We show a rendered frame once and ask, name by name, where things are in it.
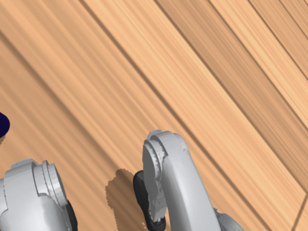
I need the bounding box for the mug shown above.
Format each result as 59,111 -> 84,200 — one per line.
0,112 -> 10,138

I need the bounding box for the right robot hand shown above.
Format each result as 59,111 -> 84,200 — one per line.
213,208 -> 245,231

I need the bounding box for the left robot foot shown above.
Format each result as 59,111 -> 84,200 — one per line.
65,200 -> 78,231

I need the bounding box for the right robot foot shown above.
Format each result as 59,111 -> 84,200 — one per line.
133,170 -> 166,231

